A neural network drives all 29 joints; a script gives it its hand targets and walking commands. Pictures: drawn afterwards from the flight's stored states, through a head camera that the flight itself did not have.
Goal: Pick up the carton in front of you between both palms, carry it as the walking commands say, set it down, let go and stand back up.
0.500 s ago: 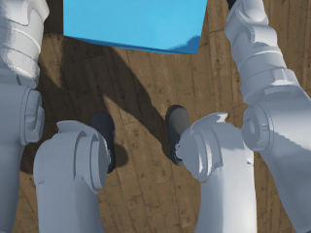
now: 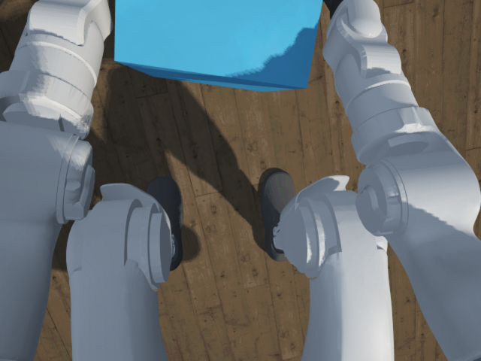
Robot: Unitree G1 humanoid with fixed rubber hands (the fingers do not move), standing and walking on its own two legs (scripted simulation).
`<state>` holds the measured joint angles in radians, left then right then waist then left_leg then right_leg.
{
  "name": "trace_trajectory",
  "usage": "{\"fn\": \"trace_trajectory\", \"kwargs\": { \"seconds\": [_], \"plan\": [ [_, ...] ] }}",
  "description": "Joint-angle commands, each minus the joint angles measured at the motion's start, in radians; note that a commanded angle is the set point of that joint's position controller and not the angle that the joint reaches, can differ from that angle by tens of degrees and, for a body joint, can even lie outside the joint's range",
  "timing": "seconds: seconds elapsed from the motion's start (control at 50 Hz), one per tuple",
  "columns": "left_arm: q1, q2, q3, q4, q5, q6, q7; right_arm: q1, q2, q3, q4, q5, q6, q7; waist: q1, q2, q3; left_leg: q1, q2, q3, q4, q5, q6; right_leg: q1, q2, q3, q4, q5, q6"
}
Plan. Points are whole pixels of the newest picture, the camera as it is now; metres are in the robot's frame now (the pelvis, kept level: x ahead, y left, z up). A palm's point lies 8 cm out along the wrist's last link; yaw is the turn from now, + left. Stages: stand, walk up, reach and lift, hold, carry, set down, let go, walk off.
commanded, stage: reach and lift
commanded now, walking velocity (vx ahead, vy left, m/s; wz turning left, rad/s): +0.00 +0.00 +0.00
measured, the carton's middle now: (219, 7) +0.54 +0.02 -0.25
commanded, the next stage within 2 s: none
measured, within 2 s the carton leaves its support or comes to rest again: leaves its support in 0.24 s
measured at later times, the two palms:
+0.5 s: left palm out of the picture +0.53 +0.18 -0.07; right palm out of the picture +0.53 -0.12 -0.07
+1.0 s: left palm out of the picture +0.49 +0.18 +0.09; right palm out of the picture +0.49 -0.12 +0.09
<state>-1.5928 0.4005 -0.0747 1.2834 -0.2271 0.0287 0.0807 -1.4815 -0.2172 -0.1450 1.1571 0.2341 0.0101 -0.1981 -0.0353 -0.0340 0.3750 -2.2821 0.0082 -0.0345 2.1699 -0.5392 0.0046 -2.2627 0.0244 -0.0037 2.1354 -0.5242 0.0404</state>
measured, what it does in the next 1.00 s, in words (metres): rises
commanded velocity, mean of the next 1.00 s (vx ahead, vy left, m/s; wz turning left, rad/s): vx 0.00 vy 0.00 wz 0.00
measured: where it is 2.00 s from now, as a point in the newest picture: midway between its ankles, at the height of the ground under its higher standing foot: (224, 234)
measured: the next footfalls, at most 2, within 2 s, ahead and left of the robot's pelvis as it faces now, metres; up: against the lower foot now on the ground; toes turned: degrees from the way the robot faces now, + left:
none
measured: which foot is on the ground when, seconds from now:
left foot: down 0.00-1.00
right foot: down 0.00-1.00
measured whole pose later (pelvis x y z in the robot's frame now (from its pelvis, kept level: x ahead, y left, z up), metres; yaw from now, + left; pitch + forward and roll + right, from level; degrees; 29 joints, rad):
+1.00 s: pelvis +0.02 -0.01 +0.14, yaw +4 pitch +42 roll -1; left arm -0.98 0.02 0.40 0.67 0.22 0.39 0.01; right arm -0.92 0.08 -0.51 0.58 -0.20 0.38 -0.08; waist -0.02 -0.02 -0.20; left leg -1.94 -0.04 -0.05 1.68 -0.47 -0.03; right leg -1.92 0.06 0.04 1.68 -0.50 0.04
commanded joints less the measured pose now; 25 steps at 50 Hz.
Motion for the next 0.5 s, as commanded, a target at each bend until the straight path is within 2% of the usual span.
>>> {"fn": "trace_trajectory", "kwargs": {
  "seconds": [0.0, 0.02, 0.06, 0.1, 0.14, 0.2, 0.26, 0.3, 0.34, 0.36, 0.4, 0.48],
  "plan": [
    [-0.435, -0.486, -0.106, -0.130, 0.004, -0.004, -0.106, -0.396, 0.446, 0.098, -0.129, -0.031, 0.001, 0.117, -0.014, 0.108, -1.129, 0.579, -0.062, 0.012, -0.171, 0.214, 0.002, 0.546, 0.077, -0.059, -0.125, 0.245, 0.001],
    [-0.459, -0.621, -0.109, -0.129, 0.019, 0.010, -0.142, -0.456, 0.567, 0.108, -0.141, -0.048, 0.016, 0.158, -0.013, 0.107, -1.105, 0.567, -0.072, 0.016, -0.163, 0.204, 0.004, 0.532, 0.085, -0.065, -0.117, 0.231, -0.002],
    [-0.456, -0.794, -0.079, -0.151, 0.060, 0.044, -0.202, -0.514, 0.717, 0.095, -0.171, -0.088, 0.053, 0.230, -0.007, 0.120, -1.074, 0.549, -0.090, 0.035, -0.150, 0.188, 0.001, 0.498, 0.098, -0.076, -0.101, 0.206, -0.007],
    [-0.434, -0.886, -0.057, -0.181, 0.082, 0.068, -0.241, -0.523, 0.803, 0.081, -0.205, -0.108, 0.084, 0.274, -0.007, 0.117, -1.077, 0.537, -0.099, 0.047, -0.145, 0.192, 0.004, 0.476, 0.105, -0.088, -0.095, 0.200, -0.009],
    [-0.423, -0.962, -0.051, -0.233, 0.081, 0.086, -0.265, -0.533, 0.874, 0.090, -0.248, -0.094, 0.105, 0.301, 0.000, 0.117, -1.137, 0.555, -0.103, 0.055, -0.137, 0.228, 0.010, 0.488, 0.109, -0.093, -0.085, 0.224, -0.012],
    [-0.450, -1.061, -0.078, -0.338, 0.049, 0.102, -0.282, -0.531, 0.974, 0.135, -0.313, -0.054, 0.127, 0.320, 0.000, 0.100, -1.318, 0.625, -0.106, 0.063, -0.125, 0.320, 0.014, 0.556, 0.112, -0.104, -0.068, 0.317, -0.015],
    [-0.482, -1.139, -0.137, -0.518, 0.012, 0.121, -0.275, -0.519, 1.082, 0.202, -0.409, -0.005, 0.154, 0.322, 0.009, 0.112, -1.611, 0.787, -0.113, 0.080, -0.120, 0.447, 0.005, 0.636, 0.119, -0.120, -0.062, 0.429, -0.011],
    [-0.477, -1.180, -0.158, -0.625, 0.017, 0.149, -0.266, -0.517, 1.134, 0.231, -0.471, 0.006, 0.183, 0.328, 0.022, 0.134, -1.776, 0.913, -0.117, 0.085, -0.128, 0.533, -0.005, 0.631, 0.129, -0.129, -0.072, 0.463, -0.006],
    [-0.437, -1.233, -0.171, -0.684, 0.043, 0.186, -0.255, -0.515, 1.165, 0.256, -0.536, -0.008, 0.213, 0.336, 0.034, 0.157, -1.863, 0.985, -0.125, 0.091, -0.148, 0.578, -0.014, 0.579, 0.139, -0.134, -0.098, 0.449, 0.003],
    [-0.401, -1.254, -0.169, -0.694, 0.060, 0.204, -0.250, -0.514, 1.170, 0.268, -0.570, -0.019, 0.227, 0.338, 0.040, 0.157, -1.872, 0.999, -0.127, 0.092, -0.162, 0.577, -0.015, 0.560, 0.141, -0.133, -0.114, 0.430, 0.007],
    [-0.331, -1.297, -0.158, -0.684, 0.092, 0.237, -0.245, -0.505, 1.174, 0.281, -0.609, -0.045, 0.252, 0.344, 0.042, 0.154, -1.829, 0.956, -0.136, 0.098, -0.207, 0.495, -0.014, 0.551, 0.144, -0.128, -0.159, 0.359, 0.006],
    [-0.217, -1.364, -0.066, -0.542, 0.174, 0.289, -0.267, -0.408, 1.177, 0.194, -0.521, -0.167, 0.297, 0.354, -0.003, 0.138, -1.539, 0.734, -0.150, 0.102, -0.318, 0.228, -0.013, 0.509, 0.142, -0.117, -0.267, 0.169, -0.016]
  ]
}}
